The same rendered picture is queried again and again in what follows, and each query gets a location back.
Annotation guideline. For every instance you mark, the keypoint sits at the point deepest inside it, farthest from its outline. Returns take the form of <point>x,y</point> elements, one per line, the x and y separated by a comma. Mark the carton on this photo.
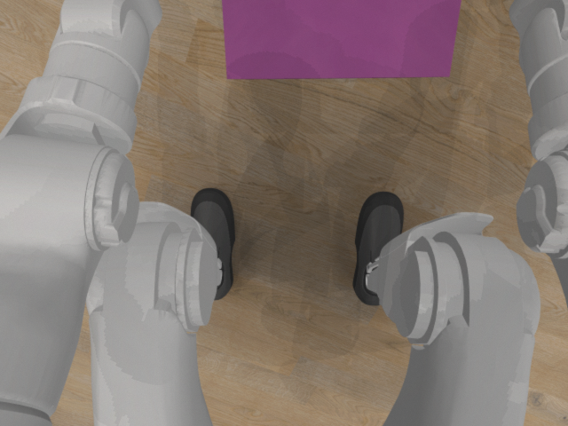
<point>319,39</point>

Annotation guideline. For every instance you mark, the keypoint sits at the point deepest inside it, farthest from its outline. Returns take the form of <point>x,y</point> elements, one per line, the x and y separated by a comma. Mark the robot right upper arm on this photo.
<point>542,212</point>

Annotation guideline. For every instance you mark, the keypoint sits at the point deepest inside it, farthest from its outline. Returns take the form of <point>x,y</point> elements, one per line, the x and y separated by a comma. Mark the right robot forearm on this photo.
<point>542,26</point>

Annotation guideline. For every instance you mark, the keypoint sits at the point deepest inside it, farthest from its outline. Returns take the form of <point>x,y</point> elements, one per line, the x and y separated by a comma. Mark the robot left upper arm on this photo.
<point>62,204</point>

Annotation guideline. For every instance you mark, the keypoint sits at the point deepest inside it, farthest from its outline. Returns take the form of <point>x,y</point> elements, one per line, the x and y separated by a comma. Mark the robot right thigh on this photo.
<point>460,295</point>

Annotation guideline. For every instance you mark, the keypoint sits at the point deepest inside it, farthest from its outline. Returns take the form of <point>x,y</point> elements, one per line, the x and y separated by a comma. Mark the robot thigh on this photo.
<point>144,369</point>
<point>460,295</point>

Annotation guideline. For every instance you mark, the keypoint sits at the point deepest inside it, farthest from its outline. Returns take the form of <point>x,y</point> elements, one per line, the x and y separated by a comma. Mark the left robot forearm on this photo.
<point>93,75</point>

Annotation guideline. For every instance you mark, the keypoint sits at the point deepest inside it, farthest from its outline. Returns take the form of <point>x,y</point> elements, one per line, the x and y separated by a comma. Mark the robot left thigh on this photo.
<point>144,369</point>

